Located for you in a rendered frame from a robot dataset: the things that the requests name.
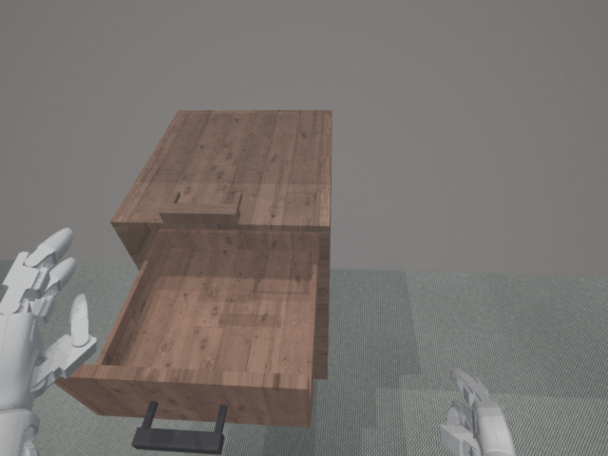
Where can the left robot forearm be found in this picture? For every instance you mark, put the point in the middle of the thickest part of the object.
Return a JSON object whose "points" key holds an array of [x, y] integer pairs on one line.
{"points": [[18, 427]]}

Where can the robot left hand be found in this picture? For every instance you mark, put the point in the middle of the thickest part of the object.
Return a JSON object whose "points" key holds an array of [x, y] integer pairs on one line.
{"points": [[28, 303]]}

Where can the robot right hand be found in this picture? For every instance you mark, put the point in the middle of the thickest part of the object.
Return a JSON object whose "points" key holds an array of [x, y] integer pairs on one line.
{"points": [[485, 429]]}

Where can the cabinet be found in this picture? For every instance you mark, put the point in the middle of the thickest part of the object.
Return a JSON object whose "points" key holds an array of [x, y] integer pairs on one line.
{"points": [[275, 164]]}

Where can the drawer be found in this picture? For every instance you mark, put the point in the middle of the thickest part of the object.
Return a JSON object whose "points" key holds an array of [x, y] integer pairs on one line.
{"points": [[214, 317]]}

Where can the handle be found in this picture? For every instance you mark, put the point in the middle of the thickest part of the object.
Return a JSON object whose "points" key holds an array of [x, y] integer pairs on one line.
{"points": [[200, 213], [205, 442]]}

